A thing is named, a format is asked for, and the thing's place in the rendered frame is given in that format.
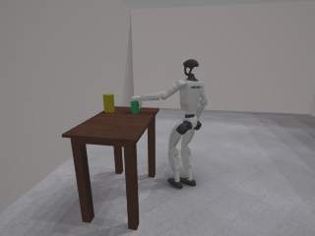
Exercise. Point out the robot left forearm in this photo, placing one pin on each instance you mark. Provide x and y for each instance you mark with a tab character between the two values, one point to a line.
152	96

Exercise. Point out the table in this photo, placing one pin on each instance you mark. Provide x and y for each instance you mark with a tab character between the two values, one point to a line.
118	129

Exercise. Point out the left robot thigh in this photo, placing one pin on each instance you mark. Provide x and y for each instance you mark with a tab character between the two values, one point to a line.
178	130

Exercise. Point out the robot right upper arm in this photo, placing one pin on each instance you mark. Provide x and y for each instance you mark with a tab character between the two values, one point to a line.
203	95

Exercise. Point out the robot left upper arm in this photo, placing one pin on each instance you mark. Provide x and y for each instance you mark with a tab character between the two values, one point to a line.
179	85

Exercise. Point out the robot torso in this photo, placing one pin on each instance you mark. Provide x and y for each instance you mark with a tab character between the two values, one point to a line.
189	101

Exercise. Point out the robot left hand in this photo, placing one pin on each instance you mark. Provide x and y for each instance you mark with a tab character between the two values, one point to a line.
135	98

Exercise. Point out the sponge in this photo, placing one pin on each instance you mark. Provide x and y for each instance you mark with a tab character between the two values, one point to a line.
135	107

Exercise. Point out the robot right forearm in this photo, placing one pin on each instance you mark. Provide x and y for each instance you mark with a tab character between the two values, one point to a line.
199	110

